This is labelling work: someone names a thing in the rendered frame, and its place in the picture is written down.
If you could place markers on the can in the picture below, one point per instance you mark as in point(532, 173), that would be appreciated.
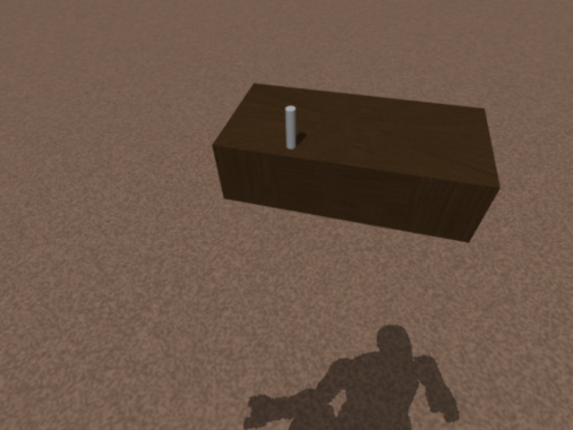
point(290, 127)

